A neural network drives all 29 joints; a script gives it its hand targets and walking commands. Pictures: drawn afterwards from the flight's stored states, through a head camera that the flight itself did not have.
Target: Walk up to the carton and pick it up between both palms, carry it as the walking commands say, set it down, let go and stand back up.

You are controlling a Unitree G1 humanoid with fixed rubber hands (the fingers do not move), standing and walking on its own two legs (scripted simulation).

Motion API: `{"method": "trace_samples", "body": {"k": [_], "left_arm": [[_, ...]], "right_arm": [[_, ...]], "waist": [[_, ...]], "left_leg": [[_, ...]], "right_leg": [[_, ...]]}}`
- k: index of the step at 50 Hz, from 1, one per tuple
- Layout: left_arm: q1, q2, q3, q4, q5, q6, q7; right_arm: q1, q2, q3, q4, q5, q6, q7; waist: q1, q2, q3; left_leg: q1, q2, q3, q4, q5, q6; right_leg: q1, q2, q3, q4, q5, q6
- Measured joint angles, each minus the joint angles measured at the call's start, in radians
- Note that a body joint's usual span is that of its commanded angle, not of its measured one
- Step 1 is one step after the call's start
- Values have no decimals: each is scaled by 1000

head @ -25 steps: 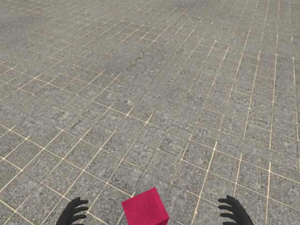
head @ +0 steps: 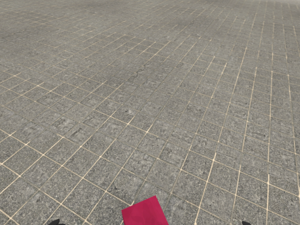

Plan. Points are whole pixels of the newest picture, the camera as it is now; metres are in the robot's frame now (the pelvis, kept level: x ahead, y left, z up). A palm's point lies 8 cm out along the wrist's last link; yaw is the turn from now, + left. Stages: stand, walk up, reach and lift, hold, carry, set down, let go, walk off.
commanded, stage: stand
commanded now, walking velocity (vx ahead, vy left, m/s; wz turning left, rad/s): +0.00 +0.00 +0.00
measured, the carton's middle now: (144, 224) +0.33 +0.01 -0.66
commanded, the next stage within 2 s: none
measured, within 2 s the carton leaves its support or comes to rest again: neither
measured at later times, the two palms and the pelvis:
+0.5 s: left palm out of the picture +0.09 +0.30 -0.11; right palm out of the picture +0.09 -0.27 -0.09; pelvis +0.00 +0.02 +0.01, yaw -1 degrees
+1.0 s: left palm out of the picture +0.07 +0.31 -0.11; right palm out of the picture +0.06 -0.29 -0.10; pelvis -0.01 +0.01 +0.01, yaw +0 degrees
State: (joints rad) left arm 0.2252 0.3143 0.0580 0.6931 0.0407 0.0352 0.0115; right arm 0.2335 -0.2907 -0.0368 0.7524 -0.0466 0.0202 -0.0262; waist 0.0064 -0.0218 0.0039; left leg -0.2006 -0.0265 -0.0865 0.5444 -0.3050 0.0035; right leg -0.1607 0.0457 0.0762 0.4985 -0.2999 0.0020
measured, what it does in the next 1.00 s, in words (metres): stands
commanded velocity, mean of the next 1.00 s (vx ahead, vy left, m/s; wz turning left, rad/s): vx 0.00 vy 0.00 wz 0.00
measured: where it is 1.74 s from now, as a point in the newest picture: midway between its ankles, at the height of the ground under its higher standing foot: outside the picture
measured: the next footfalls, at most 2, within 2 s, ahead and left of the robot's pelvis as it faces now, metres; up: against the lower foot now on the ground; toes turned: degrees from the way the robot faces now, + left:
none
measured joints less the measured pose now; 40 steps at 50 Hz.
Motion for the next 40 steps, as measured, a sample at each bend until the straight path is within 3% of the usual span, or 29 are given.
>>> {"method": "trace_samples", "body": {"k": [15,40], "left_arm": [[-4,19,-30,184,-5,-25,5],[-47,36,-46,302,-14,-32,8]], "right_arm": [[-40,-26,21,149,10,-17,-1],[-76,-48,37,284,25,-21,4]], "waist": [[-7,-9,-3],[-12,4,15]], "left_leg": [[58,-16,18,-75,32,20],[95,-19,12,-153,87,19]], "right_leg": [[55,-23,19,-76,33,19],[89,-32,15,-141,78,19]]}}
